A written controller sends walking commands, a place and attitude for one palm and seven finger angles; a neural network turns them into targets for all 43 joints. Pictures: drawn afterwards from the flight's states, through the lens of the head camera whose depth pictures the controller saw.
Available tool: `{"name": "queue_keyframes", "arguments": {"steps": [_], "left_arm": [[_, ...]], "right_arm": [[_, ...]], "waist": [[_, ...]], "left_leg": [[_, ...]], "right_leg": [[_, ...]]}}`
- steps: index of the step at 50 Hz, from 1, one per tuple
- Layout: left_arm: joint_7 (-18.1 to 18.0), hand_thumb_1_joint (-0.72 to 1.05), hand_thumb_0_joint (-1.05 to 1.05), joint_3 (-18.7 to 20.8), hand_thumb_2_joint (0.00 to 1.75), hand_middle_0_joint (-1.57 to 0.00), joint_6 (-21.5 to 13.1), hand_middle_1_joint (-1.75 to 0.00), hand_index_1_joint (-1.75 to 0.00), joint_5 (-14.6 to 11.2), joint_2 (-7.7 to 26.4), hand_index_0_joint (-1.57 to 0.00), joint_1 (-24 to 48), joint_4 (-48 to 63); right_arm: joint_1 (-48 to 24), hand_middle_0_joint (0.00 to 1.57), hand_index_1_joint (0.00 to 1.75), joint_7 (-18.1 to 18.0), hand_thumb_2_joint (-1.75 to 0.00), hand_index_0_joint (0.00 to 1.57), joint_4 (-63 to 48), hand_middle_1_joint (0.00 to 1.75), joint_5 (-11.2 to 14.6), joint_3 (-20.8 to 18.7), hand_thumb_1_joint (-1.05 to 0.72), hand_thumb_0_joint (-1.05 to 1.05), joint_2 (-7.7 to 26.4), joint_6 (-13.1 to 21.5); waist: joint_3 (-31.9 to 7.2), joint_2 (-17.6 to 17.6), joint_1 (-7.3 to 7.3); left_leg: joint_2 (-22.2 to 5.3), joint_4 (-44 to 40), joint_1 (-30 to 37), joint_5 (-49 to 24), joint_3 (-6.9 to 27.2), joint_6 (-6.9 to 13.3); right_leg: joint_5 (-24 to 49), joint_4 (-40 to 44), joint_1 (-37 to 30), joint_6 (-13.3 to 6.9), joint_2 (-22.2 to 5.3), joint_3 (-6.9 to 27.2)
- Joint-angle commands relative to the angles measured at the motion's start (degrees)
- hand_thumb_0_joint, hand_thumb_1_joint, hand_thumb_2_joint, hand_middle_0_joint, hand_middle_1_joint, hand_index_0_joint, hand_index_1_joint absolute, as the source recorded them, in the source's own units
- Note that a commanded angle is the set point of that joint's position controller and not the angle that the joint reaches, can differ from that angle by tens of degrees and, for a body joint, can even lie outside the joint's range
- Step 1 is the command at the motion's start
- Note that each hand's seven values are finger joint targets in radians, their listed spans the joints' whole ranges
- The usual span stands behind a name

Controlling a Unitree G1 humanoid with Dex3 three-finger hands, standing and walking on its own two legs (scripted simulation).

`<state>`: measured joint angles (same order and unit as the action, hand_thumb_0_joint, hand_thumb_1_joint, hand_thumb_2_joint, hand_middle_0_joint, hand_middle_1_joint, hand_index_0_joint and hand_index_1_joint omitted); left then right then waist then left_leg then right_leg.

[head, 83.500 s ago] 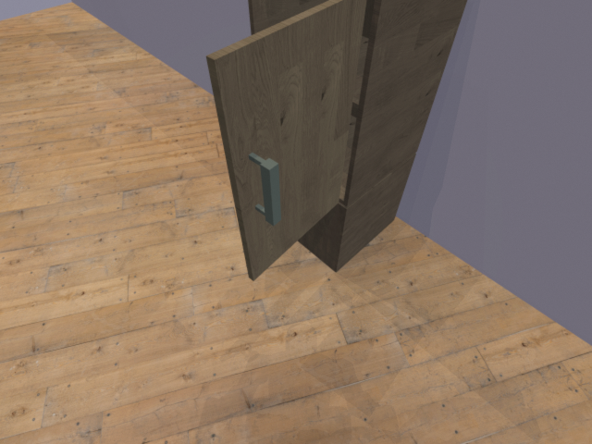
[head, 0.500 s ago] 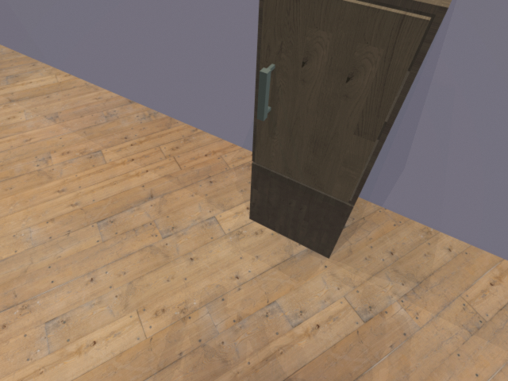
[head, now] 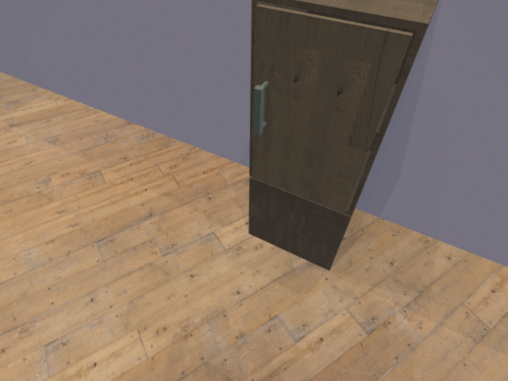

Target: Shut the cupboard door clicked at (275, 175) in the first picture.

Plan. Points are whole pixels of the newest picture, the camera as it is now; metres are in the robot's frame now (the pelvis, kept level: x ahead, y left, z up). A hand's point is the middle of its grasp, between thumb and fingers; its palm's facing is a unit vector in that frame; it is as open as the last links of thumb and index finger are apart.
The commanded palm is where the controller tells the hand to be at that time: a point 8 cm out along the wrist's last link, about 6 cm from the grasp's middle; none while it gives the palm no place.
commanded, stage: let the arm hang, fingers relaxed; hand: left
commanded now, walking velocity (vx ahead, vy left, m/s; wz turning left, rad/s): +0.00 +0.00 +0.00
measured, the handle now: (261, 108) +0.86 +0.02 -0.03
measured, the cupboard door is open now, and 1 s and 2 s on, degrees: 0 0 0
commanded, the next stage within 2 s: look to check the result in 0.06 s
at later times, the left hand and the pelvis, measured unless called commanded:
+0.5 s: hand out of the picture +0.03 +0.20 -0.17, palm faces +0.01 -0.96 -0.26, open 7.4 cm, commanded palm none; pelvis +0.02 -0.01 +0.00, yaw +0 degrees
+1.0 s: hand out of the picture +0.06 +0.19 -0.18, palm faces +0.12 -0.96 -0.25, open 7.4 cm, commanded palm none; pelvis +0.03 -0.02 -0.01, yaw +6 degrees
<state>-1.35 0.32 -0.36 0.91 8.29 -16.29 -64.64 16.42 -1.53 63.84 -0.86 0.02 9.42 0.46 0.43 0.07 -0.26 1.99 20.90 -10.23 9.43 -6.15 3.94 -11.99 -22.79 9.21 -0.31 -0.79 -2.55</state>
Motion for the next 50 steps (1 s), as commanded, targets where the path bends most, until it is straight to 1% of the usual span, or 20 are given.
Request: {"name": "queue_keyframes", "arguments": {"steps": [1,3,10,12,18,22,26,28,30,32,36,38,41,42,44,45,47,48,49,50], "left_arm": [[-0.43,0.90,0.00,1.57,0.90,-0.20,-0.49,-0.30,-0.30,0.16,8.56,-0.20,-3.11,1.15],[-0.38,0.90,0.00,1.59,0.90,-0.20,-0.61,-0.30,-0.30,0.05,9.03,-0.20,-2.48,1.14],[-0.26,0.90,0.00,1.73,0.90,-0.20,-0.81,-0.30,-0.30,-0.04,10.92,-0.20,-0.95,1.02],[-0.22,0.90,0.00,1.68,0.90,-0.20,-0.72,-0.30,-0.30,-0.11,11.22,-0.20,-0.21,0.80],[-0.09,0.90,0.00,1.57,0.90,-0.20,-0.71,-0.30,-0.30,-0.13,12.68,-0.20,1.49,0.73],[-0.02,0.90,0.00,1.62,0.90,-0.20,-0.83,-0.30,-0.30,-0.17,13.48,-0.20,2.21,0.79],[-0.04,0.90,0.00,1.66,0.90,-0.20,-0.92,-0.30,-0.30,-0.13,14.08,-0.20,2.99,0.91],[-0.02,0.90,0.00,1.59,0.90,-0.20,-0.95,-0.30,-0.30,-0.16,14.21,-0.20,3.35,0.97],[-0.03,0.90,0.00,1.74,0.90,-0.20,-1.05,-0.30,-0.30,-0.08,14.76,-0.20,3.42,1.16],[0.00,0.90,0.00,1.64,0.90,-0.20,-1.00,-0.30,-0.30,-0.15,14.65,-0.20,4.08,1.10],[0.03,0.90,0.00,1.78,0.90,-0.20,-1.15,-0.30,-0.30,-0.10,15.17,-0.20,4.50,1.23],[-0.01,0.90,0.00,1.94,0.90,-0.20,-1.09,-0.30,-0.30,-0.17,15.22,-0.20,4.67,1.47],[-0.58,0.90,0.00,1.70,0.90,-0.20,-0.05,-0.30,-0.30,-0.31,11.70,-0.20,2.34,1.57],[-0.72,0.90,0.00,2.01,0.90,-0.20,0.23,-0.30,-0.30,-0.30,11.89,-0.20,1.85,1.96],[-0.84,0.90,0.00,2.75,0.90,-0.20,0.66,-0.30,-0.30,-0.19,12.81,-0.20,1.66,3.06],[-0.89,0.90,0.00,3.20,0.90,-0.20,0.70,-0.30,-0.30,-0.09,13.50,-0.20,1.18,3.68],[-1.06,0.90,0.00,4.09,0.90,-0.20,0.85,-0.30,-0.30,-0.02,14.56,-0.20,1.02,5.05],[-1.15,0.90,0.00,4.49,0.90,-0.20,0.93,-0.30,-0.30,0.03,14.91,-0.20,0.76,5.88],[-1.25,0.90,0.00,4.74,0.90,-0.20,0.90,-0.30,-0.30,0.20,15.05,-0.20,0.54,6.76],[-1.49,0.90,0.00,5.00,0.90,-0.20,0.87,-0.30,-0.30,0.64,15.11,-0.20,0.80,7.53]], "right_arm": [[2.95,0.20,0.30,-0.55,-0.90,0.20,-1.52,0.30,0.04,-1.67,-0.90,0.00,7.77,0.54],[2.56,0.20,0.30,-0.55,-0.90,0.20,-1.49,0.30,0.05,-1.62,-0.90,0.00,8.36,0.68],[0.71,0.20,0.30,-0.56,-0.90,0.20,-1.56,0.30,0.27,-1.58,-0.90,0.00,10.26,0.74],[0.25,0.20,0.30,-0.53,-0.90,0.20,-1.24,0.30,0.14,-1.53,-0.90,0.00,10.42,0.73],[-1.48,0.20,0.30,-0.37,-0.90,0.20,-1.13,0.30,0.18,-1.51,-0.90,0.00,11.87,0.55],[-2.48,0.20,0.30,-0.30,-0.90,0.20,-1.27,0.30,0.17,-1.51,-0.90,0.00,12.72,0.71],[-3.56,0.20,0.30,-0.26,-0.90,0.20,-1.32,0.30,0.22,-1.50,-0.90,0.00,13.07,0.78],[-4.08,0.20,0.30,-0.25,-0.90,0.20,-1.22,0.30,0.15,-1.46,-0.90,0.00,13.45,0.74],[-4.49,0.20,0.30,-0.20,-0.90,0.20,-1.36,0.30,0.29,-1.51,-0.90,0.00,13.78,0.73],[-4.93,0.20,0.30,-0.16,-0.90,0.20,-1.16,0.30,0.15,-1.42,-0.90,0.00,13.73,0.68],[-5.50,0.20,0.30,-0.17,-0.90,0.20,-1.43,0.30,0.14,-1.49,-0.90,0.00,14.24,0.82],[-5.70,0.20,0.30,-0.12,-0.90,0.20,-1.60,0.30,0.17,-1.50,-0.90,0.00,14.12,0.82],[-3.58,0.20,0.30,0.10,-0.90,0.20,-1.79,0.30,0.16,-0.74,-0.90,0.00,9.42,-0.21],[-3.22,0.20,0.30,0.14,-0.90,0.20,-2.04,0.30,0.06,-0.91,-0.90,0.00,9.59,-0.58],[-3.72,0.20,0.30,0.30,-0.90,0.20,-3.13,0.30,0.05,-1.53,-0.90,0.00,10.01,-1.17],[-3.69,0.20,0.30,0.39,-0.90,0.20,-3.83,0.30,0.17,-1.77,-0.90,0.00,10.16,-1.34],[-3.35,0.20,0.30,0.56,-0.90,0.20,-5.11,0.30,0.05,-2.42,-0.90,0.00,9.44,-1.81],[-3.74,0.20,0.30,0.61,-0.90,0.20,-5.97,0.30,-0.06,-2.78,-0.90,0.00,9.09,-2.14],[-4.59,0.20,0.30,0.64,-0.90,0.20,-7.09,0.30,-0.25,-3.09,-0.90,0.00,8.70,-2.58],[-5.19,0.20,0.30,0.72,-0.90,0.20,-8.33,0.30,-0.20,-3.57,-0.90,0.00,8.72,-2.84]], "waist": [[4.39,-0.56,-0.22],[3.31,-0.76,-0.26],[2.45,-0.64,-0.14],[2.36,-1.40,-0.19],[3.12,0.07,-0.24],[1.21,-0.48,-0.13],[1.07,-0.18,-0.13],[1.23,-0.44,-0.18],[1.14,0.34,-0.05],[1.69,-0.24,-0.11],[0.48,-0.58,-0.23],[0.29,-0.90,-0.08],[0.17,0.05,0.03],[0.28,-0.07,0.15],[1.06,-0.04,0.49],[0.09,0.78,0.72],[-0.56,4.33,0.91],[-0.37,6.46,1.34],[0.68,8.23,1.68],[1.20,8.76,1.79]], "left_leg": [[-8.45,-6.31,-1.11,4.44,10.33,-1.13],[-8.53,-6.18,-0.11,2.74,10.21,-1.21],[-8.80,-5.17,1.90,-2.33,9.91,-1.18],[-8.92,-5.62,2.06,-2.16,9.96,-1.33],[-9.08,-6.09,2.42,-2.04,10.00,-1.50],[-9.15,-5.77,3.54,-4.37,9.99,-1.49],[-9.32,-5.66,4.26,-6.54,9.95,-1.51],[-9.24,-5.82,4.54,-6.57,10.00,-1.63],[-9.35,-5.71,4.76,-7.14,9.92,-1.56],[-9.23,-6.05,4.38,-6.27,9.97,-1.74],[-9.42,-5.82,5.31,-8.21,9.64,-1.83],[-9.20,-5.36,4.89,-9.44,10.07,-1.85],[-8.54,-2.07,2.22,-12.44,9.98,-2.52],[-8.24,-0.83,0.88,-12.56,10.08,-2.65],[-7.51,1.81,-2.32,-11.79,10.75,-2.76],[-6.86,3.93,-3.40,-12.06,10.41,-2.85],[-4.68,10.56,-7.04,-8.83,8.34,-3.76],[-3.72,16.07,-8.85,-1.84,6.89,-4.27],[-3.22,22.87,-11.92,10.85,5.65,-4.73],[-3.61,29.47,-14.19,18.30,5.49,-4.72]], "right_leg": [[0.18,5.08,3.01,-2.58,-4.91,6.17],[0.79,5.11,2.36,-2.63,-4.98,6.33],[2.88,6.09,0.97,-2.74,-5.29,6.43],[2.62,6.22,0.58,-2.69,-5.45,6.43],[2.60,6.98,0.44,-2.61,-5.62,6.57],[4.22,7.05,-0.86,-2.60,-5.89,6.54],[5.96,7.25,-1.33,-2.57,-6.17,6.30],[6.18,7.43,-1.28,-2.53,-6.09,6.56],[6.85,7.66,-1.42,-2.52,-6.09,6.44],[6.25,7.92,-1.57,-2.47,-6.24,6.47],[8.44,7.76,-2.29,-2.50,-6.33,6.49],[9.04,7.21,-3.10,-2.37,-6.63,5.74],[11.57,3.48,-3.57,-1.59,-7.68,3.70],[11.64,2.11,-3.70,-1.72,-8.04,3.21],[11.44,0.41,-3.48,-2.60,-9.16,2.88],[12.67,-0.11,-4.20,-3.31,-10.18,3.08],[14.80,-0.07,-5.75,-6.31,-14.77,5.11],[16.57,0.48,-5.75,-8.48,-17.53,5.94],[19.98,1.49,-5.48,-10.99,-20.56,7.15],[23.08,1.95,-4.70,-12.86,-23.25,7.72]]}}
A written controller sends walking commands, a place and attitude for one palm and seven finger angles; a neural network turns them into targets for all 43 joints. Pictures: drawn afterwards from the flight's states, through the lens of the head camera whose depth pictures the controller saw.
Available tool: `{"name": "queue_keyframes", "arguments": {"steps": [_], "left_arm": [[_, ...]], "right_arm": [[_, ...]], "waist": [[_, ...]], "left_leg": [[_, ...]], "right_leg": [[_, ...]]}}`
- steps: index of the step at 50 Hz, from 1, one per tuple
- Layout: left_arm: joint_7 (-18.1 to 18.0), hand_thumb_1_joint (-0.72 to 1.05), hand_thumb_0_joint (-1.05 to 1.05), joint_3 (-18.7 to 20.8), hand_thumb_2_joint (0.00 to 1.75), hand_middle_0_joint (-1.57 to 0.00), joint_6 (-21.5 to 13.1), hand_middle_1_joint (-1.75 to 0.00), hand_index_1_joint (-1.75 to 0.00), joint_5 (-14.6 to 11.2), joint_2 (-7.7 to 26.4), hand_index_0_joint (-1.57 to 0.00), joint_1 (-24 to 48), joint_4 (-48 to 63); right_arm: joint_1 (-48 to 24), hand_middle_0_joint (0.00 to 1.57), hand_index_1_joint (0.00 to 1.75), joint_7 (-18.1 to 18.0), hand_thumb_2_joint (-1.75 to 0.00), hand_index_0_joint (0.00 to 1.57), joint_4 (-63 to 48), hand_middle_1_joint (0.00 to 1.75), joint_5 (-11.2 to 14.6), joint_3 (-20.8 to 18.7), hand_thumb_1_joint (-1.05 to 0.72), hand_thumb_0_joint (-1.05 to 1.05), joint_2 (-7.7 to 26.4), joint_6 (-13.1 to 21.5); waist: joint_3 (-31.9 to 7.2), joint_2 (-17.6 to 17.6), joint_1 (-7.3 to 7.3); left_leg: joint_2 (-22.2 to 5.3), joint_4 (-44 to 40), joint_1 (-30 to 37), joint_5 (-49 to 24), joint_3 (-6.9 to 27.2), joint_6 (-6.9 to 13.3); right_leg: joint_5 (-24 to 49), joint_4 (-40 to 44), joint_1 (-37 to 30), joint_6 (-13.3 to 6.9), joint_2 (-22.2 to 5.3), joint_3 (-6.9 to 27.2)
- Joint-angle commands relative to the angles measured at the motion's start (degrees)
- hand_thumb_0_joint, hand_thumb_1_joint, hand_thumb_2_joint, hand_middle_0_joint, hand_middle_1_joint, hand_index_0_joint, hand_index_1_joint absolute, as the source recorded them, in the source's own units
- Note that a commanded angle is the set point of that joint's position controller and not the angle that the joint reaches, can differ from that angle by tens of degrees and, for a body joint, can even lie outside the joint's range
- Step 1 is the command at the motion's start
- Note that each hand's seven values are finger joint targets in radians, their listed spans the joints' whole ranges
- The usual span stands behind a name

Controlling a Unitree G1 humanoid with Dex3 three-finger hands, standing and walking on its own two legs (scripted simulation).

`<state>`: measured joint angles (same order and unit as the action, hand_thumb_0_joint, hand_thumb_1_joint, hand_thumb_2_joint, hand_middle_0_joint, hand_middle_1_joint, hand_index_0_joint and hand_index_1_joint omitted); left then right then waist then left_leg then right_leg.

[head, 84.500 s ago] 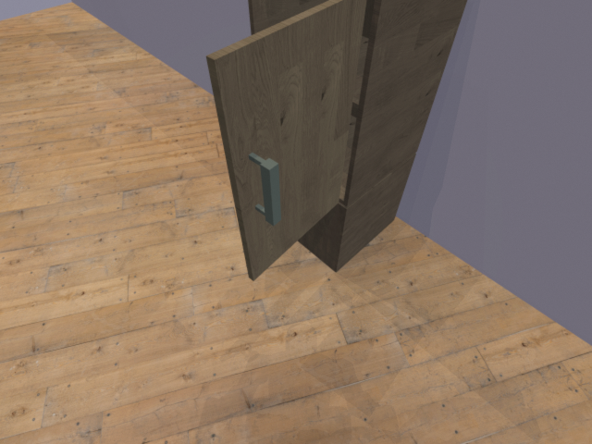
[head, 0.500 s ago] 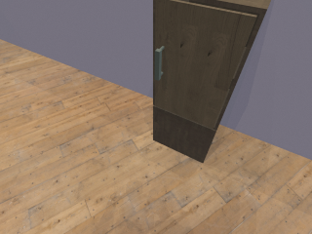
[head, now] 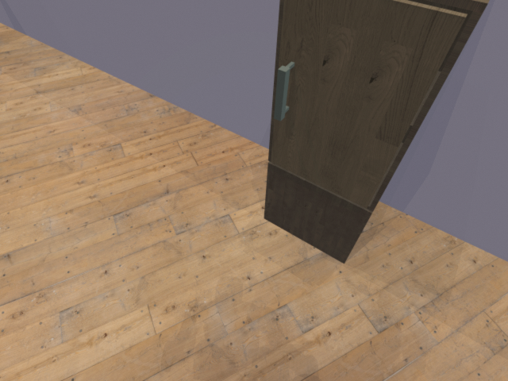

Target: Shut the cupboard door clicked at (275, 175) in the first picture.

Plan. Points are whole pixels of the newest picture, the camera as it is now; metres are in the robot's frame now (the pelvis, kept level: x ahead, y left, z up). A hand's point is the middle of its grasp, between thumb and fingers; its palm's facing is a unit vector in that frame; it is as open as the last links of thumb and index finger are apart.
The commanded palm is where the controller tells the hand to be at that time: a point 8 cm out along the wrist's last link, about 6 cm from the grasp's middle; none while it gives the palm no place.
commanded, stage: walk to a spot facing it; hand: left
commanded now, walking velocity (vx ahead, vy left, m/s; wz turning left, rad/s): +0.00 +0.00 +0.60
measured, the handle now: (285, 91) +0.83 -0.05 -0.02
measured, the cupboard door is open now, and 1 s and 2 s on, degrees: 0 0 0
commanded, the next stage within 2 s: turn to face it in 1.62 s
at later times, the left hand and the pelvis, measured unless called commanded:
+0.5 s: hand out of the picture +0.04 +0.24 -0.15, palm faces +0.31 -0.91 -0.28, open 7.4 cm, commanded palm none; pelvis -0.01 +0.00 +0.00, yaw +19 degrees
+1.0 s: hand out of the picture -0.12 +0.21 -0.19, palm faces +0.62 -0.73 -0.28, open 7.4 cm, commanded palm none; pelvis -0.01 +0.01 -0.01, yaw +38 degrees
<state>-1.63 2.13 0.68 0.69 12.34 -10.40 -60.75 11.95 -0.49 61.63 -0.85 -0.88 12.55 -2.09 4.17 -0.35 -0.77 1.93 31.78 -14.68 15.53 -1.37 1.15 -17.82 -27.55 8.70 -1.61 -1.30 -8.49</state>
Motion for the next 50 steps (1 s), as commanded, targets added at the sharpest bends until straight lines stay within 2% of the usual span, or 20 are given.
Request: {"name": "queue_keyframes", "arguments": {"steps": [1,4,6,7,8,9,14,21,25,26,27,28,31,35,40,43,45,46,48,50], "left_arm": [[-1.27,0.90,0.00,3.48,0.90,-0.20,-0.21,-0.30,-0.30,1.18,11.19,-0.20,-3.89,4.63],[-0.91,0.90,0.00,4.05,0.90,-0.20,-0.35,-0.30,-0.30,1.24,11.89,-0.20,-1.40,6.87],[-0.47,0.90,0.00,3.97,0.90,-0.20,0.06,-0.30,-0.30,0.61,11.11,-0.20,-1.78,7.66],[-0.13,0.90,0.00,3.68,0.90,-0.20,0.62,-0.30,-0.30,0.08,8.11,-0.20,-3.53,8.99],[-0.24,0.90,0.00,2.79,0.90,-0.20,0.84,-0.30,-0.30,0.24,5.99,-0.20,-0.06,11.70],[-0.57,0.90,0.00,3.14,0.90,-0.20,1.57,-0.30,-0.30,0.81,6.57,-0.20,2.94,12.33],[0.47,0.90,0.00,3.31,0.90,-0.20,0.57,-0.30,-0.30,0.65,5.46,-0.20,0.57,11.14],[0.30,0.90,0.00,2.88,0.90,-0.20,0.62,-0.30,-0.30,0.47,5.12,-0.20,1.04,13.07],[-0.12,0.90,0.00,3.44,0.90,-0.20,0.11,-0.30,-0.30,0.37,7.35,-0.20,-6.36,11.86],[-0.48,0.90,0.00,4.18,0.90,-0.20,-0.35,-0.30,-0.30,0.83,10.35,-0.20,-7.89,11.97],[-0.77,0.90,0.00,5.03,0.90,-0.20,-0.59,-0.30,-0.30,1.65,15.40,-0.20,-6.91,12.79],[-0.69,0.90,0.00,4.04,0.90,-0.20,-0.16,-0.30,-0.30,1.19,15.23,-0.20,-2.86,13.85],[-0.96,0.90,0.00,3.16,0.90,-0.20,-0.96,-0.30,-0.30,0.90,9.20,-0.20,2.92,14.86],[-0.98,0.90,0.00,3.75,0.90,-0.20,-1.50,-0.30,-0.30,1.13,10.35,-0.20,-3.79,13.22],[-0.70,0.90,0.00,4.95,0.90,-0.20,-0.97,-0.30,-0.30,1.47,12.87,-0.20,-7.08,12.16],[-0.24,0.90,0.00,5.02,0.90,-0.20,-0.45,-0.30,-0.30,0.67,12.46,-0.20,-6.47,12.36],[0.22,0.90,0.00,2.75,0.90,-0.20,-0.07,-0.30,-0.30,0.42,6.36,-0.20,-3.48,16.35],[-0.14,0.90,0.00,3.10,0.90,-0.20,0.46,-0.30,-0.30,0.81,7.46,-0.20,-0.32,17.75],[-0.15,0.90,0.00,3.45,0.90,-0.20,0.84,-0.30,-0.30,0.54,7.58,-0.20,2.19,16.26],[0.56,0.90,0.00,3.46,0.90,-0.20,0.84,-0.30,-0.30,0.45,7.20,-0.20,0.17,15.05]], "right_arm": [[-1.26,0.20,0.30,-0.10,-0.90,0.20,-6.82,0.30,-0.04,-2.85,-0.90,0.00,4.92,-0.39],[0.91,0.20,0.30,0.59,-0.90,0.20,-7.97,0.30,0.12,-2.79,-0.90,0.00,3.32,-0.48],[5.64,0.20,0.30,0.97,-0.90,0.20,-7.32,0.30,-0.36,-3.11,-0.90,0.00,4.57,-0.05],[8.20,0.20,0.30,0.84,-0.90,0.20,-7.67,0.30,-0.95,-4.21,-0.90,0.00,9.57,0.37],[10.66,0.20,0.30,0.28,-0.90,0.20,-7.24,0.30,-1.22,-5.29,-0.90,0.00,13.59,0.26],[11.85,0.20,0.30,-0.15,-0.90,0.20,-6.72,0.30,-1.34,-5.36,-0.90,0.00,13.56,0.28],[3.85,0.20,0.30,-1.08,-0.90,0.20,-9.63,0.30,-1.09,-4.42,-0.90,0.00,10.85,1.29],[3.41,0.20,0.30,-0.57,-0.90,0.20,-10.38,0.30,-1.24,-5.45,-0.90,0.00,11.69,0.34],[-0.87,0.20,0.30,-0.08,-0.90,0.20,-12.45,0.30,-0.54,-5.80,-0.90,0.00,11.00,-0.31],[-0.95,0.20,0.30,0.26,-0.90,0.20,-13.26,0.30,0.02,-5.70,-0.90,0.00,8.03,-0.44],[-0.24,0.20,0.30,0.55,-0.90,0.20,-14.32,0.30,0.16,-5.43,-0.90,0.00,5.03,-0.30],[-0.09,0.20,0.30,0.88,-0.90,0.20,-14.23,0.30,-0.94,-5.86,-0.90,0.00,6.83,-0.58],[1.02,0.20,0.30,1.67,-0.90,0.20,-12.72,0.30,-0.73,-5.58,-0.90,0.00,6.07,-1.26],[-4.10,0.20,0.30,2.13,-0.90,0.20,-14.36,0.30,-0.08,-4.41,-0.90,0.00,4.69,-1.17],[-6.63,0.20,0.30,2.22,-0.90,0.20,-15.48,0.30,0.31,-3.59,-0.90,0.00,4.04,-0.51],[-0.08,0.20,0.30,2.01,-0.90,0.20,-13.64,0.30,-0.14,-4.14,-0.90,0.00,6.92,0.26],[6.93,0.20,0.30,1.41,-0.90,0.20,-12.37,0.30,-0.44,-6.68,-0.90,0.00,17.53,0.48],[8.68,0.20,0.30,0.88,-0.90,0.20,-11.38,0.30,-0.72,-6.31,-0.90,0.00,16.92,0.34],[3.27,0.20,0.30,-0.36,-0.90,0.20,-12.49,0.30,-0.89,-5.49,-0.90,0.00,13.85,0.51],[-0.75,0.20,0.30,-0.59,-0.90,0.20,-13.86,0.30,-0.97,-4.95,-0.90,0.00,12.57,0.66]], "waist": [[-0.92,8.41,1.82],[-1.48,6.00,-0.36],[-3.72,1.25,-2.39],[-4.78,-14.31,-2.85],[-4.49,-19.38,-4.45],[-4.80,-12.34,-5.05],[-6.17,-5.22,-0.92],[-7.48,-8.73,-1.20],[-8.29,-7.82,2.51],[-8.23,0.84,3.22],[-5.70,15.31,3.12],[-3.31,10.80,1.47],[-1.35,9.82,-2.25],[-3.64,10.46,0.92],[-5.40,13.44,2.76],[-8.04,7.77,-1.00],[-11.63,-17.48,-4.75],[-10.24,-10.65,-5.59],[-6.12,-15.37,-3.83],[-6.71,-10.74,-1.42]], "left_leg": [[-5.16,21.54,-10.88,15.58,1.32,-1.98],[-6.27,12.28,-6.73,10.40,-1.18,-2.48],[-5.45,-0.98,4.46,-5.96,-1.74,-1.41],[-15.46,-7.74,8.27,-22.82,15.77,3.92],[-24.64,-14.54,5.98,-25.42,28.84,10.97],[-23.34,-16.76,2.71,-10.39,30.17,10.54],[-15.67,-14.04,4.31,-11.18,21.48,8.58],[-12.89,-13.28,3.10,-11.44,23.47,8.12],[-7.87,-8.67,-6.79,-6.47,22.55,4.51],[-3.18,-1.88,-14.23,2.36,18.68,1.24],[4.88,13.73,-22.05,13.33,6.90,-3.28],[2.61,28.55,-19.57,17.65,6.76,-2.97],[-2.15,40.04,-20.33,9.17,5.47,-3.84],[-2.45,28.82,-17.71,10.17,0.68,-4.84],[-2.20,11.25,-10.20,10.92,-3.32,-3.62],[-1.97,-6.04,5.81,-4.50,-3.33,-2.27],[-25.50,-9.10,19.23,-42.30,24.32,10.15],[-24.98,-9.01,14.82,-34.51,22.15,11.97],[-19.65,-9.81,8.19,-29.68,19.83,9.97],[-16.00,-9.20,7.71,-26.67,16.54,8.46]], "right_leg": [[30.38,6.31,-2.84,-11.95,-23.88,12.29],[30.28,0.76,-0.30,-7.52,-21.60,5.42],[23.22,-9.33,6.09,-1.69,-17.05,-0.13],[4.03,-21.22,15.37,3.58,-8.93,-3.68],[-21.76,-31.27,20.10,4.49,-3.54,1.39],[-18.62,-37.06,20.30,3.18,-3.55,7.47],[-6.16,-33.13,22.31,4.61,-3.17,9.38],[-7.12,-19.23,15.60,4.65,0.30,8.27],[1.80,0.24,-0.64,3.77,1.68,7.85],[-1.69,9.20,-6.75,1.58,-5.74,15.06],[-6.20,15.96,-5.69,-5.27,-21.91,32.90],[-4.42,16.08,3.86,-8.62,-26.46,31.21],[13.75,9.15,4.26,-6.83,-17.85,17.03],[35.50,3.72,-4.24,-5.64,-17.04,9.56],[39.02,-0.59,-7.00,-4.84,-18.67,6.86],[32.02,-11.22,0.99,0.20,-16.57,1.76],[-20.72,-32.84,23.88,5.97,-5.82,1.06],[-19.26,-35.94,24.07,5.14,-5.69,5.84],[-13.38,-37.63,24.88,5.36,-5.85,8.49],[-9.60,-33.97,22.77,5.66,-4.66,7.97]]}}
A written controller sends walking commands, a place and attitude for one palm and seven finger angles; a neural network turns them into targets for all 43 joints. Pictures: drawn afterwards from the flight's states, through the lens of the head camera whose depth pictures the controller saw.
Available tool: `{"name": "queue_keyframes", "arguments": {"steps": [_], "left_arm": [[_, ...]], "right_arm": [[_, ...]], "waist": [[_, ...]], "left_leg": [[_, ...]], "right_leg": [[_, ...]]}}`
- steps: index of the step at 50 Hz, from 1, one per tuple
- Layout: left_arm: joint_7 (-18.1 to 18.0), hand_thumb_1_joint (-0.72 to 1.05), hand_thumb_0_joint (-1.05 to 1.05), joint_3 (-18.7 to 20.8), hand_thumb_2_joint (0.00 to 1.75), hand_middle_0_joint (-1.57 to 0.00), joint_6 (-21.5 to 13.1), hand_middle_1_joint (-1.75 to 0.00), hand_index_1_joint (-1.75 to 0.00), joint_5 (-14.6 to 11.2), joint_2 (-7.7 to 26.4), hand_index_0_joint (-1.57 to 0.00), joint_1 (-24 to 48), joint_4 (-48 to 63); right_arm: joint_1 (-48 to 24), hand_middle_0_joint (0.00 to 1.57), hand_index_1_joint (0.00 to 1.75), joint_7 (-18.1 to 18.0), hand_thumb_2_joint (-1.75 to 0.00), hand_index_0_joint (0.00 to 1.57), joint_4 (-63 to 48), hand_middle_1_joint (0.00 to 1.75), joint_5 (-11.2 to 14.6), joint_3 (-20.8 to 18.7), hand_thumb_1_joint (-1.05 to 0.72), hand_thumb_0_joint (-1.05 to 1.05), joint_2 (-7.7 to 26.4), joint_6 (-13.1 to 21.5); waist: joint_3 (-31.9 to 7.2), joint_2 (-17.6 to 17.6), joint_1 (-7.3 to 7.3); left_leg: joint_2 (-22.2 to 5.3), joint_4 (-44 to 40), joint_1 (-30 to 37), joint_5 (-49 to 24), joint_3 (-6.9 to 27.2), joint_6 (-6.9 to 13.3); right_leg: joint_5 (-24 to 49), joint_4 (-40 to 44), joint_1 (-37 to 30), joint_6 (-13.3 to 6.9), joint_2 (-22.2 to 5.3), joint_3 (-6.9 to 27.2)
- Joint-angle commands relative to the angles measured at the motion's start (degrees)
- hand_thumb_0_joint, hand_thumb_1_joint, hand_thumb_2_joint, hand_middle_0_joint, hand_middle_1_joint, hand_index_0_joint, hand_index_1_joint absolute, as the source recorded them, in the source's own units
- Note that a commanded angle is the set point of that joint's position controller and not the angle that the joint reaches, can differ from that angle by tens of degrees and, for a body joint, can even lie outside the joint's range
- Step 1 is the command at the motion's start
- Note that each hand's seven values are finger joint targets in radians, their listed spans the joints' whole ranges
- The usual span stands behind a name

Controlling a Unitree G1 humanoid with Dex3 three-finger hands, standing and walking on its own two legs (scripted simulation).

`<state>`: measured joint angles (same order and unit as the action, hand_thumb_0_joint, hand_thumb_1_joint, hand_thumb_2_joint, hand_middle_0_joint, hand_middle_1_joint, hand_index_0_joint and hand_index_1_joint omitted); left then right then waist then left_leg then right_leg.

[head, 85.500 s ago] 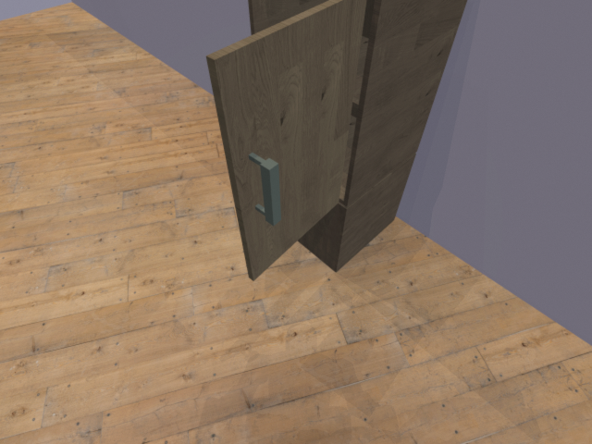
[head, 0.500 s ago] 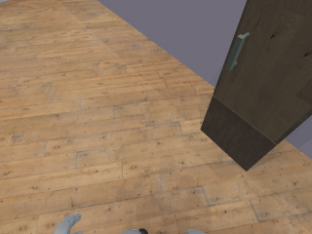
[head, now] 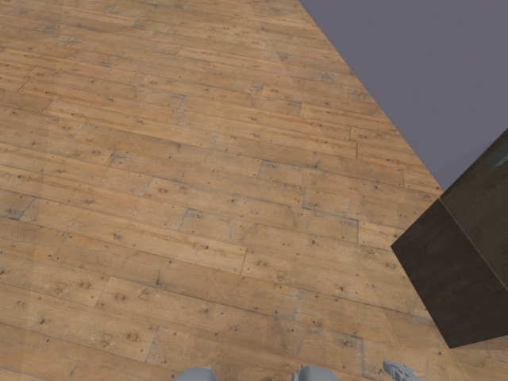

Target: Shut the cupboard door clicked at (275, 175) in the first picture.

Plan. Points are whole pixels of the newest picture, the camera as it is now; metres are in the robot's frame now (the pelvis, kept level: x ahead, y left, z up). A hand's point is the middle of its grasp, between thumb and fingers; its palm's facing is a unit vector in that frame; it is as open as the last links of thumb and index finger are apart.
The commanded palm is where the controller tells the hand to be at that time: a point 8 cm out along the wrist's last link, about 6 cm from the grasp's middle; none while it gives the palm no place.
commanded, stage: walk to a spot facing it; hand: left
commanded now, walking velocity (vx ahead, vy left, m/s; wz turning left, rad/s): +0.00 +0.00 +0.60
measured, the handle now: out of the picture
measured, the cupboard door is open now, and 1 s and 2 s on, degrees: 0 0 0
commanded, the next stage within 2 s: turn to face it in 0.62 s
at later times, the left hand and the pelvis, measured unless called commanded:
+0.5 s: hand out of the picture +0.01 +0.17 -0.14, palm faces +0.39 -0.89 -0.22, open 7.4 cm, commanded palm none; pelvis +0.06 +0.00 +0.02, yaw +21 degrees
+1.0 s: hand (109, 346) +0.17 +0.27 -0.16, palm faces +0.44 -0.87 -0.23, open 7.4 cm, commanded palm none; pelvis +0.20 +0.07 +0.00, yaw +23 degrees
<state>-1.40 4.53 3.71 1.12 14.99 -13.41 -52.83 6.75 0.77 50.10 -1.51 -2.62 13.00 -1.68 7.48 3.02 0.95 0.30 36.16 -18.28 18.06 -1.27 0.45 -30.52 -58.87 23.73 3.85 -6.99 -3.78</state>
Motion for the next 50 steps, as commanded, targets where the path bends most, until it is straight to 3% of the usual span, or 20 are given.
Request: {"name": "queue_keyframes", "arguments": {"steps": [1,6,8,9,10,11,14,16,26,29,30,31,32,34,36,40,45,47,48,50], "left_arm": [[0.48,0.90,0.00,1.03,0.90,-0.20,-2.20,-0.30,-0.30,-0.04,4.37,-0.20,2.90,6.78],[1.33,0.90,0.00,0.76,0.90,-0.20,-2.86,-0.30,-0.30,0.22,3.49,-0.20,-1.10,5.98],[1.57,0.90,0.00,1.35,0.90,-0.20,-3.62,-0.30,-0.30,0.61,4.73,-0.20,-7.74,4.10],[1.13,0.90,0.00,2.20,0.90,-0.20,-4.31,-0.30,-0.30,1.40,8.12,-0.20,-11.60,3.46],[0.46,0.90,0.00,2.76,0.90,-0.20,-4.47,-0.30,-0.30,1.62,13.30,-0.20,-12.73,4.17],[0.25,0.90,0.00,2.56,0.90,-0.20,-4.73,-0.30,-0.30,0.59,12.34,-0.20,-9.60,4.79],[0.14,0.90,0.00,1.21,0.90,-0.20,-6.37,-0.30,-0.30,0.57,6.25,-0.20,0.25,5.93],[0.15,0.90,0.00,1.15,0.90,-0.20,-7.09,-0.30,-0.30,0.62,5.04,-0.20,-1.72,4.71],[0.47,0.90,0.00,2.42,0.90,-0.20,-7.12,-0.30,-0.30,0.93,7.90,-0.20,-10.16,-0.44],[1.17,0.90,0.00,2.36,0.90,-0.20,-6.86,-0.30,-0.30,0.05,7.71,-0.20,-8.41,0.41],[2.17,0.90,0.00,1.57,0.90,-0.20,-6.52,-0.30,-0.30,-0.35,3.51,-0.20,-6.31,3.79],[1.91,0.90,0.00,0.77,0.90,-0.20,-6.19,-0.30,-0.30,0.02,3.77,-0.20,1.62,7.76],[1.26,0.90,0.00,1.26,0.90,-0.20,-6.29,-0.30,-0.30,0.17,3.10,-0.20,2.36,8.18],[1.58,0.90,0.00,1.42,0.90,-0.20,-5.39,-0.30,-0.30,0.49,2.53,-0.20,1.20,5.26],[2.32,0.90,0.00,1.22,0.90,-0.20,-4.76,-0.30,-0.30,0.82,1.37,-0.20,-2.92,2.76],[1.57,0.90,0.00,-0.81,0.90,-0.20,-3.90,-0.30,-0.30,0.51,-1.89,-0.20,-5.07,0.29],[1.48,0.90,0.00,-0.93,0.90,-0.20,-3.66,-0.30,-0.30,0.57,-1.02,-0.20,-7.84,-1.85],[1.39,0.90,0.00,0.07,0.90,-0.20,-3.93,-0.30,-0.30,0.78,3.05,-0.20,-9.69,-1.81],[1.24,0.90,0.00,0.67,0.90,-0.20,-4.19,-0.30,-0.30,1.00,6.83,-0.20,-9.42,-1.28],[0.36,0.90,0.00,1.41,0.90,-0.20,-4.57,-0.30,-0.30,0.38,7.55,-0.20,-8.13,-0.78]], "right_arm": [[4.06,0.20,0.30,-1.85,-0.90,0.20,-2.43,0.30,-0.34,-3.20,-0.90,0.00,12.20,0.27],[1.67,0.20,0.30,-1.21,-0.90,0.20,-3.09,0.30,-0.60,-3.42,-0.90,0.00,12.53,-0.27],[-0.92,0.20,0.30,-0.94,-0.90,0.20,-3.88,0.30,-0.14,-3.36,-0.90,0.00,11.35,-0.44],[-1.23,0.20,0.30,-0.72,-0.90,0.20,-4.84,0.30,0.37,-2.82,-0.90,0.00,8.03,-0.29],[-1.91,0.20,0.30,-0.28,-0.90,0.20,-6.29,0.30,0.65,-2.02,-0.90,0.00,4.49,0.25],[-2.28,0.20,0.30,0.10,-0.90,0.20,-6.05,0.30,-0.34,-3.00,-0.90,0.00,7.46,0.10],[0.40,0.20,0.30,1.67,-0.90,0.20,-3.13,0.30,-0.58,-3.04,-0.90,0.00,5.69,-0.27],[1.30,0.20,0.30,2.24,-0.90,0.20,-2.22,0.30,-0.28,-2.59,-0.90,0.00,3.80,-0.32],[-4.90,0.20,0.30,2.91,-0.90,0.20,-4.20,0.30,0.14,-1.07,-0.90,0.00,1.83,1.58],[11.44,0.20,0.30,1.60,-0.90,0.20,0.09,0.30,-0.47,-2.79,-0.90,0.00,8.28,2.56],[18.96,0.20,0.30,0.88,-0.90,0.20,1.42,0.30,-0.99,-5.01,-0.90,0.00,16.90,2.77],[23.45,0.20,0.30,-0.12,-0.90,0.20,3.21,0.30,-0.20,-5.19,-0.90,0.00,18.69,2.43],[20.54,0.20,0.30,-0.45,-0.90,0.20,2.54,0.30,-0.33,-4.33,-0.90,0.00,17.16,2.72],[10.64,0.20,0.30,-1.18,-0.90,0.20,-0.04,0.30,-0.21,-2.87,-0.90,0.00,11.43,3.10],[6.99,0.20,0.30,-1.57,-0.90,0.20,-0.43,0.30,-0.47,-1.72,-0.90,0.00,8.74,3.71],[7.09,0.20,0.30,-2.31,-0.90,0.20,1.92,0.30,-0.17,-0.71,-0.90,0.00,6.01,3.84],[4.64,0.20,0.30,-2.10,-0.90,0.20,4.13,0.30,0.19,-0.85,-0.90,0.00,5.36,2.59],[4.82,0.20,0.30,-1.77,-0.90,0.20,3.71,0.30,0.62,-0.88,-0.90,0.00,3.64,1.90],[6.80,0.20,0.30,-1.40,-0.90,0.20,3.01,0.30,0.77,-0.80,-0.90,0.00,1.70,1.52],[6.98,0.20,0.30,-1.86,-0.90,0.20,2.54,0.30,0.60,-1.12,-0.90,0.00,3.27,0.70]], "waist": [[-10.22,-13.08,-3.04],[-8.73,-12.73,-1.24],[-7.25,-8.43,2.36],[-6.88,3.41,4.58],[-6.84,16.93,6.14],[-4.08,11.39,3.30],[-1.31,4.31,-2.28],[-3.11,5.75,-1.89],[-4.98,7.57,1.88],[-14.64,-2.70,-6.95],[-17.93,-21.06,-10.19],[-16.66,-14.22,-12.24],[-14.15,-8.99,-9.63],[-7.17,-15.40,-6.10],[-7.67,-12.13,-2.66],[-8.93,-8.56,-0.71],[-4.31,-6.71,2.12],[-2.29,0.96,3.09],[-2.44,9.12,2.17],[-7.74,16.92,1.56]], "left_leg": [[-13.86,-13.66,11.25,-28.41,16.13,9.03],[-10.30,-16.80,0.53,5.93,20.14,7.60],[-6.21,-12.34,-11.41,17.80,18.61,5.50],[0.33,0.87,-22.15,21.13,12.71,2.40],[5.94,20.90,-28.45,19.58,3.49,-0.98],[0.85,32.06,-26.54,14.56,7.14,-0.72],[-3.56,37.29,-21.68,0.73,5.43,-1.79],[-3.72,32.32,-19.61,-1.39,2.41,-2.34],[-2.77,2.32,-10.45,3.48,-6.35,0.45],[-1.74,-9.59,21.02,-3.97,-4.74,3.32],[-20.62,-12.92,33.05,-9.50,24.44,10.74],[-26.05,-17.20,31.93,-15.09,30.86,15.08],[-25.38,-18.18,22.66,-5.14,27.21,14.02],[-19.44,-21.84,9.17,5.77,21.07,10.95],[-15.46,-21.58,5.63,-0.40,14.88,9.41],[-14.83,-20.68,5.87,-12.10,7.36,9.87],[-12.82,-15.04,-1.93,-3.68,0.34,5.65],[-6.29,-4.69,-4.10,6.20,-4.72,1.46],[-0.22,6.21,-7.77,14.06,-7.95,-0.70],[-0.96,22.72,-9.82,17.20,-0.46,-1.21]], "right_leg": [[3.54,-0.67,6.86,0.21,1.78,2.76],[6.48,17.48,-5.70,-0.72,5.77,-0.48],[9.65,28.51,-19.26,-0.98,6.31,-0.85],[-3.05,39.72,-27.43,-3.63,-2.48,10.28],[-16.00,51.63,-27.27,-9.97,-19.29,33.05],[-17.74,53.31,-18.84,-12.48,-22.00,34.70],[-1.44,50.05,-10.34,-9.79,-14.66,14.46],[11.52,48.14,-14.27,-8.75,-11.66,5.00],[36.61,38.14,-25.42,-8.50,-16.27,-6.17],[36.90,11.17,-10.88,-3.69,-11.30,-12.90],[-1.23,-7.54,11.31,0.17,-1.30,-11.47],[-4.73,-13.78,18.75,-1.06,-0.56,-2.23],[-2.62,-15.28,16.64,-1.80,-1.28,0.39],[3.96,-11.43,14.26,-1.65,-3.38,2.85],[8.84,-6.39,9.75,-1.31,-2.09,2.03],[12.13,8.42,2.46,-1.60,0.34,1.02],[21.57,24.57,-12.07,-2.24,4.86,-0.43],[24.50,33.20,-12.74,-4.70,0.44,10.40],[26.43,40.33,-12.88,-9.72,-8.10,23.42],[22.84,47.02,-14.90,-17.19,-12.09,34.92]]}}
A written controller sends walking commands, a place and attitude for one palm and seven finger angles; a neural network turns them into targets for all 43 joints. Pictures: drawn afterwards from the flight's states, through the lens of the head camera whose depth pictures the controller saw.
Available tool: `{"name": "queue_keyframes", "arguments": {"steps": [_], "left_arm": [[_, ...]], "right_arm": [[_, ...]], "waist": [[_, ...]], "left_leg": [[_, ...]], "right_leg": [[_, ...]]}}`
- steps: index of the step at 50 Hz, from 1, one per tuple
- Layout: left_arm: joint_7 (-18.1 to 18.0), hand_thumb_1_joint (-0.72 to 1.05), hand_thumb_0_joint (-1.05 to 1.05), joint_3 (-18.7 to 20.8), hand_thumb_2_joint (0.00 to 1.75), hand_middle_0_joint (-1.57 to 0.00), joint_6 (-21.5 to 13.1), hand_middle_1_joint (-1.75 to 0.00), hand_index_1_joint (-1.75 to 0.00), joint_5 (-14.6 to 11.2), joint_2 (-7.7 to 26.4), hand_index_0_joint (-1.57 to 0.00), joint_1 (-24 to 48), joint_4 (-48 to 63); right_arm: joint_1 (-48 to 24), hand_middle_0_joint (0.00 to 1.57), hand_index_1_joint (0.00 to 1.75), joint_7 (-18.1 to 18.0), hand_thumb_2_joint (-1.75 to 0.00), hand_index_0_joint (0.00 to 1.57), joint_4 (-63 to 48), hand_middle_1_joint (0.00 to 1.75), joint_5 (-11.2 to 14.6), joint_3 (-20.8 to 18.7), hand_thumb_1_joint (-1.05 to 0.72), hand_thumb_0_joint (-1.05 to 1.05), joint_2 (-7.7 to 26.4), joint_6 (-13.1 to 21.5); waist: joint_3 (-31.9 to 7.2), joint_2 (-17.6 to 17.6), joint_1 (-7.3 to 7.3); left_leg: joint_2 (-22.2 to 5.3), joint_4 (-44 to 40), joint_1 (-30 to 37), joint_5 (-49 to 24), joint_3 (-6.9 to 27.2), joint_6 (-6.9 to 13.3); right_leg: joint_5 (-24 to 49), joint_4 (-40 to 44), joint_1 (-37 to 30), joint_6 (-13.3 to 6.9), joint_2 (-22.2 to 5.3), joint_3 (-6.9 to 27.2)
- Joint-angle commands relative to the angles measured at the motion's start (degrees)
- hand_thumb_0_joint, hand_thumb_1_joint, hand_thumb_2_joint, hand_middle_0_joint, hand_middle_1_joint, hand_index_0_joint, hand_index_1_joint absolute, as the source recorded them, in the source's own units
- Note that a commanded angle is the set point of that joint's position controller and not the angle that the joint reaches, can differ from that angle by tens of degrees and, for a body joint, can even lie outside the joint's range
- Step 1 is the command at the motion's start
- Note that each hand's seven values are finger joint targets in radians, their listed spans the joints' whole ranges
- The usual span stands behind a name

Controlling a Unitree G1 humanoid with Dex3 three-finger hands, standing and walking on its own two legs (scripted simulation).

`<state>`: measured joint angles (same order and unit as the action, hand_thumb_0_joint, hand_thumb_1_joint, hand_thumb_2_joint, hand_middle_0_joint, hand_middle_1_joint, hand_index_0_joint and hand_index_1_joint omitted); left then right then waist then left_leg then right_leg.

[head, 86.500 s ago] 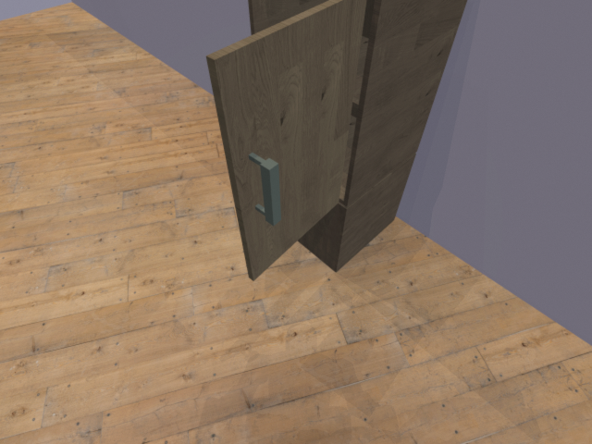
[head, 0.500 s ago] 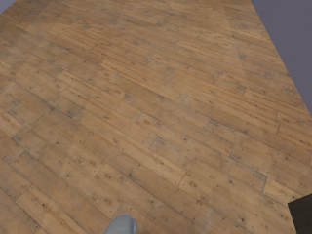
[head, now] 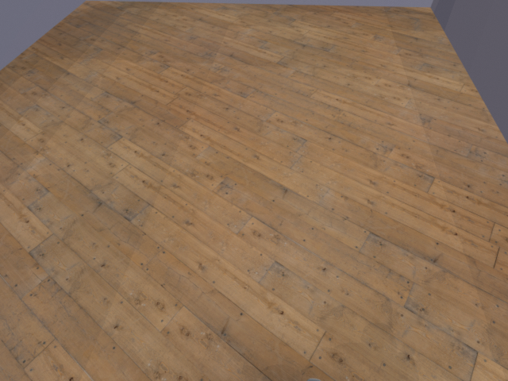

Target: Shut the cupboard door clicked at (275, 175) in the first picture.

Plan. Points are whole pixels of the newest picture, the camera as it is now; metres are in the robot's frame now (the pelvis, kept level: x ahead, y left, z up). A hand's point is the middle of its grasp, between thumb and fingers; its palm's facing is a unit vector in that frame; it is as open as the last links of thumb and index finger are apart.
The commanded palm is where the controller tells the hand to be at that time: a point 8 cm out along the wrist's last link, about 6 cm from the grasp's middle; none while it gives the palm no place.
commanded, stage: turn to face it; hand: left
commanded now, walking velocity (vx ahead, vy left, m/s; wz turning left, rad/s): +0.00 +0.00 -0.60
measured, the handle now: out of the picture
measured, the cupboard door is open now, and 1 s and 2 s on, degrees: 0 0 0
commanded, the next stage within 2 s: none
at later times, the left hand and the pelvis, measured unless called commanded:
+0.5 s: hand (157, 328) +0.22 +0.22 -0.15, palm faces -0.24 -0.95 -0.22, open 7.4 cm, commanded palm none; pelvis +0.07 +0.04 +0.02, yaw -17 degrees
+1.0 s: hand (205, 298) +0.29 +0.14 -0.16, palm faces -0.54 -0.82 -0.20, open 7.4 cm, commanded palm none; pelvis +0.12 +0.02 +0.00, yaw -35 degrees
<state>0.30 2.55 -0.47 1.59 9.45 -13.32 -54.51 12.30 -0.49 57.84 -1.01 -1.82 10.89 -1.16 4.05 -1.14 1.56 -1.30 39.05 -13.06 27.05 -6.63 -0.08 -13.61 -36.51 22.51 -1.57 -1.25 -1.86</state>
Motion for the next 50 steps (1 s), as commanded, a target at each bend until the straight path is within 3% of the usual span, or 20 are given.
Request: {"name": "queue_keyframes", "arguments": {"steps": [1,3,5,9,12,14,15,18,26,30,31,32,33,34,36,39,45,48,49,50], "left_arm": [[-1.75,0.90,0.00,3.74,0.90,-0.20,-0.05,-0.30,-0.30,-0.09,12.12,-0.20,-5.43,1.40],[-2.01,0.90,0.00,3.94,0.90,-0.20,0.12,-0.30,-0.30,0.01,10.40,-0.20,-3.59,2.16],[-2.11,0.90,0.00,4.17,0.90,-0.20,0.33,-0.30,-0.30,0.20,10.18,-0.20,-2.40,2.48],[-1.65,0.90,0.00,4.80,0.90,-0.20,1.07,-0.30,-0.30,0.23,11.33,-0.20,-1.42,3.00],[-1.18,0.90,0.00,4.74,0.90,-0.20,1.89,-0.30,-0.30,-0.53,10.74,-0.20,2.08,4.29],[-0.11,0.90,0.00,3.58,0.90,-0.20,2.10,-0.30,-0.30,-1.28,5.88,-0.20,2.06,6.85],[0.14,0.90,0.00,3.58,0.90,-0.20,1.94,-0.30,-0.30,-0.56,7.69,-0.20,3.43,7.66],[1.06,0.90,0.00,4.11,0.90,-0.20,2.76,-0.30,-0.30,-0.42,8.01,-0.20,3.94,6.16],[1.88,0.90,0.00,2.72,0.90,-0.20,3.20,-0.30,-0.30,-0.32,7.00,-0.20,9.37,9.07],[1.65,0.90,0.00,2.78,0.90,-0.20,2.43,-0.30,-0.30,-0.26,8.69,-0.20,5.75,8.99],[1.45,0.90,0.00,3.21,0.90,-0.20,1.92,-0.30,-0.30,-0.14,10.37,-0.20,0.75,7.68],[0.68,0.90,0.00,4.30,0.90,-0.20,1.20,-0.30,-0.30,0.34,15.92,-0.20,-4.55,6.14],[0.04,0.90,0.00,5.06,0.90,-0.20,1.00,-0.30,-0.30,-0.19,20.29,-0.20,-7.64,4.97],[-0.76,0.90,0.00,5.09,0.90,-0.20,1.37,-0.30,-0.30,-0.71,19.71,-0.20,-7.27,5.29],[-1.53,0.90,0.00,4.36,0.90,-0.20,1.85,-0.30,-0.30,-0.50,16.19,-0.20,0.83,7.75],[-1.08,0.90,0.00,3.75,0.90,-0.20,1.77,-0.30,-0.30,-0.13,15.06,-0.20,5.56,9.76],[-0.44,0.90,0.00,4.62,0.90,-0.20,2.01,-0.30,-0.30,0.38,16.01,-0.20,4.77,9.22],[-0.34,0.90,0.00,4.57,0.90,-0.20,2.59,-0.30,-0.30,-0.43,14.61,-0.20,6.52,9.37],[-0.14,0.90,0.00,3.99,0.90,-0.20,2.98,-0.30,-0.30,-0.94,11.42,-0.20,5.39,10.17],[0.43,0.90,0.00,3.25,0.90,-0.20,2.96,-0.30,-0.30,-1.21,8.40,-0.20,3.22,10.89]], "right_arm": [[0.19,0.20,0.30,-0.78,-0.90,0.20,-5.11,0.30,0.32,-1.92,-0.90,0.00,6.12,0.60],[-1.27,0.20,0.30,-0.97,-0.90,0.20,-5.08,0.30,0.43,-1.61,-0.90,0.00,4.91,0.82],[-0.45,0.20,0.30,-1.06,-0.90,0.20,-5.01,0.30,0.50,-1.27,-0.90,0.00,3.29,0.56],[-0.39,0.20,0.30,-1.43,-0.90,0.20,-6.52,0.30,0.72,-1.26,-0.90,0.00,2.90,0.62],[4.84,0.20,0.30,-1.93,-0.90,0.20,-5.53,0.30,0.75,-1.48,-0.90,0.00,4.56,1.42],[5.23,0.20,0.30,-2.38,-0.90,0.20,-6.99,0.30,-0.51,-2.94,-0.90,0.00,13.35,2.06],[4.92,0.20,0.30,-2.21,-0.90,0.20,-8.04,0.30,-0.58,-2.85,-0.90,0.00,13.55,1.64],[0.77,0.20,0.30,-2.66,-0.90,0.20,-8.79,0.30,-0.95,-2.16,-0.90,0.00,10.99,1.78],[4.66,0.20,0.30,-1.94,-0.90,0.20,-7.62,0.30,-0.87,-3.07,-0.90,0.00,12.05,1.38],[3.08,0.20,0.30,-1.33,-0.90,0.20,-8.24,0.30,-0.42,-3.71,-0.90,0.00,13.53,1.03],[1.82,0.20,0.30,-1.06,-0.90,0.20,-8.96,0.30,0.02,-3.76,-0.90,0.00,13.70,1.01],[1.34,0.20,0.30,-0.60,-0.90,0.20,-10.55,0.30,0.72,-3.36,-0.90,0.00,10.95,0.95],[-1.83,0.20,0.30,-0.76,-0.90,0.20,-13.15,0.30,0.72,-2.38,-0.90,0.00,8.33,0.62],[-4.55,0.20,0.30,-1.47,-0.90,0.20,-13.50,0.30,0.43,-2.03,-0.90,0.00,8.48,-0.11],[-4.34,0.20,0.30,-1.39,-0.90,0.20,-12.31,0.30,0.46,-2.11,-0.90,0.00,9.08,-0.24],[-1.29,0.20,0.30,-0.64,-0.90,0.20,-10.71,0.30,0.11,-2.08,-0.90,0.00,8.22,-1.05],[-0.92,0.20,0.30,-0.63,-0.90,0.20,-11.57,0.30,0.57,-2.00,-0.90,0.00,7.40,0.02],[4.74,0.20,0.30,-1.24,-0.90,0.20,-9.98,0.30,0.68,-1.94,-0.90,0.00,8.19,1.15],[6.99,0.20,0.30,-1.52,-0.90,0.20,-9.53,0.30,0.10,-2.40,-0.90,0.00,12.06,1.90],[7.60,0.20,0.30,-1.53,-0.90,0.20,-10.21,0.30,-0.47,-3.39,-0.90,0.00,17.25,1.92]], "waist": [[-5.06,17.16,0.63],[-8.43,8.00,0.02],[-10.05,6.02,-0.68],[-8.89,8.76,-0.64],[-9.07,7.20,-3.64],[-7.58,-16.58,-3.56],[-5.35,-12.77,-4.08],[-3.80,-8.32,-1.51],[-5.24,-10.81,-4.02],[-7.12,-9.59,-1.61],[-9.29,-5.85,1.28],[-13.28,6.71,3.29],[-12.23,16.38,4.47],[-9.55,12.16,4.60],[-7.06,12.37,1.14],[-6.31,9.24,-1.95],[-6.16,10.09,-1.66],[-7.11,8.87,-4.49],[-8.83,-2.27,-4.77],[-9.21,-18.91,-4.08]], "left_leg": [[-0.35,22.08,-17.62,4.26,7.15,-0.76],[-0.78,21.38,-16.06,0.66,7.29,-1.66],[-0.80,15.79,-13.37,-0.30,6.38,-2.11],[0.33,2.35,-8.82,-2.65,6.12,-2.38],[0.14,-14.25,5.84,-14.57,5.56,-2.18],[-21.11,-24.50,11.50,-20.26,25.37,6.06],[-25.63,-24.28,6.22,-21.84,27.04,10.25],[-19.63,-19.09,7.86,-45.29,14.50,9.63],[-17.79,-14.89,12.00,-50.42,3.37,6.97],[-17.67,-7.46,10.06,-51.28,0.17,3.82],[-15.65,0.33,5.86,-47.87,-2.04,1.54],[-10.00,12.62,-7.53,-28.84,-5.80,-1.92],[-2.20,25.63,-20.38,10.09,-2.86,-4.29],[-3.74,29.99,-23.87,10.40,6.07,-3.87],[-5.81,30.98,-24.28,2.52,8.01,-4.44],[-4.25,24.68,-15.72,-3.30,5.81,-5.05],[-1.48,6.86,-10.27,-3.34,4.45,-4.52],[-0.81,-11.18,2.33,-14.22,4.47,-3.85],[-8.92,-19.89,8.34,-15.71,13.15,-1.25],[-23.27,-22.87,11.06,-23.21,26.96,5.10]], "right_leg": [[9.75,22.71,-16.03,-12.20,-16.90,29.71],[20.11,18.51,-17.09,-10.94,-13.83,22.42],[23.57,16.90,-17.17,-9.96,-12.11,19.12],[23.20,15.35,-14.04,-9.11,-10.21,20.55],[14.40,11.08,-4.22,-4.21,-5.86,18.99],[-13.15,-5.03,9.85,1.76,5.28,6.24],[-19.47,-14.70,9.17,2.54,3.14,4.23],[-15.02,-26.46,10.95,4.18,0.55,3.23],[-9.73,-10.32,3.91,3.46,0.62,-2.76],[-2.00,3.78,-6.64,1.58,2.07,-4.45],[6.92,11.21,-15.40,0.60,1.29,-3.34],[26.52,12.96,-29.21,-3.61,-9.93,9.83],[49.90,12.20,-31.56,-11.55,-21.82,23.28],[46.80,12.17,-28.05,-13.72,-21.66,23.24],[33.23,13.39,-22.42,-12.23,-16.56,19.82],[22.14,15.35,-11.36,-8.87,-11.72,14.29],[16.86,13.94,-10.02,-8.84,-10.38,19.45],[14.34,8.08,-3.64,-4.53,-6.80,19.31],[3.96,0.82,2.06,-1.17,-0.59,14.52],[-19.12,-13.06,9.27,2.26,5.32,5.27]]}}
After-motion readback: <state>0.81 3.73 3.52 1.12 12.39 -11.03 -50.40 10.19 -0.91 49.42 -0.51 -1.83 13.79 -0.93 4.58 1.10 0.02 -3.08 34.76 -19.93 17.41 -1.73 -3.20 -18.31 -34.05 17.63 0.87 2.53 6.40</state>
